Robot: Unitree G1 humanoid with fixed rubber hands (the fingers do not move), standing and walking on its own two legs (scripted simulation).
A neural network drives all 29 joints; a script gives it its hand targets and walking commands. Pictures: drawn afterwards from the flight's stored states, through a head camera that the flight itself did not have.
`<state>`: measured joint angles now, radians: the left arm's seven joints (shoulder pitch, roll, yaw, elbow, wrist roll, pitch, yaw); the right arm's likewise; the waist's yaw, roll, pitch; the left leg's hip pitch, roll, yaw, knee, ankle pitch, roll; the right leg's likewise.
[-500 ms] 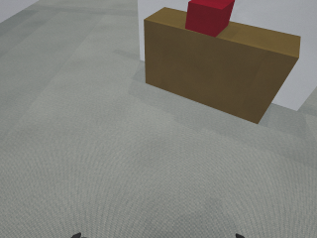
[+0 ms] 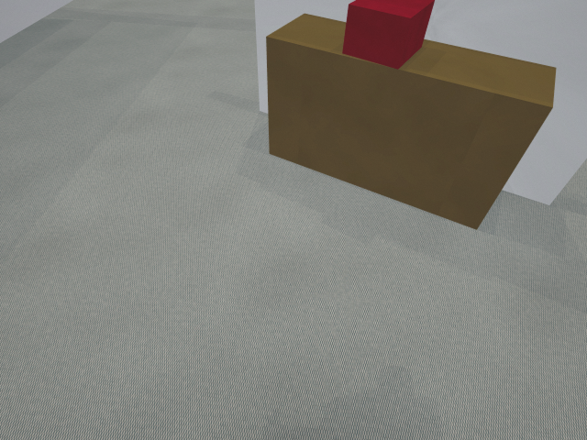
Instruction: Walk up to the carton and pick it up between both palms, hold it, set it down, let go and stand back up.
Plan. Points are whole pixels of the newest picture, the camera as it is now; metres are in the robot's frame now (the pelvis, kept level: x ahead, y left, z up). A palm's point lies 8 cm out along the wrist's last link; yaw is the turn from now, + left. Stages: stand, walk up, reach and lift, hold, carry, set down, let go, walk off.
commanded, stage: stand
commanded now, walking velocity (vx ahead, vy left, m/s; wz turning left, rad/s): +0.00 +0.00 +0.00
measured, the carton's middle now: (387, 27) +1.60 -0.37 -0.04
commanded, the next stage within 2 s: walk up in 0.06 s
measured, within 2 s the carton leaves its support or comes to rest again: neither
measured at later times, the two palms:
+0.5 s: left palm out of the picture +0.12 +0.22 -0.09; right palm out of the picture +0.00 -0.30 -0.10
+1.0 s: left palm (232, 436) +0.17 +0.09 -0.09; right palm (532, 340) +0.32 -0.41 -0.10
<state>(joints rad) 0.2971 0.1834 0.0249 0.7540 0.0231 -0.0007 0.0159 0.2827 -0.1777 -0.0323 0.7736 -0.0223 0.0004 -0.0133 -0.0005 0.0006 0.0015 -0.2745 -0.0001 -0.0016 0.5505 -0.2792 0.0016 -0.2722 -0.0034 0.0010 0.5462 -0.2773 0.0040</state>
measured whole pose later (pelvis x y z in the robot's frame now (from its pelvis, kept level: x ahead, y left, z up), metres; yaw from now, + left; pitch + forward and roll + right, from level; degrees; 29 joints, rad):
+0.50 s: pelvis +0.03 -0.04 +0.02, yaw -4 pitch +0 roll -1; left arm 0.35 0.29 0.06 0.77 0.05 -0.02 -0.07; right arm 0.43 -0.25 -0.05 0.89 -0.06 -0.07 -0.02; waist -0.05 0.02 -0.02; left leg -0.11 0.11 0.03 0.37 -0.39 0.04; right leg -0.56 -0.02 0.00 0.95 -0.38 0.03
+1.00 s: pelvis +0.23 -0.16 +0.01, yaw -11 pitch +0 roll +1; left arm 0.65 0.18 0.01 0.87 0.02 -0.09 -0.01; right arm 0.20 -0.26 0.01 0.74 -0.06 -0.02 0.05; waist 0.06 0.04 0.03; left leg -0.68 0.06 0.06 0.92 -0.08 -0.02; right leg -0.03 0.00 0.04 0.36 -0.33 -0.02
